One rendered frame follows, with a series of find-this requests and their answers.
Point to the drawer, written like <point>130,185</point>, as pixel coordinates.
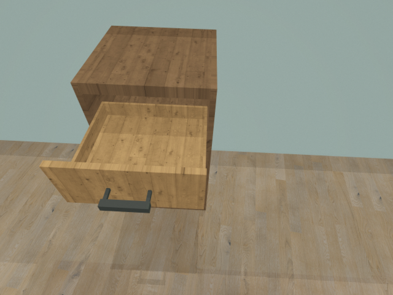
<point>135,147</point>

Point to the cabinet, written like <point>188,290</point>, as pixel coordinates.
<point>133,64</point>

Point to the handle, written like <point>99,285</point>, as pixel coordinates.
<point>106,204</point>

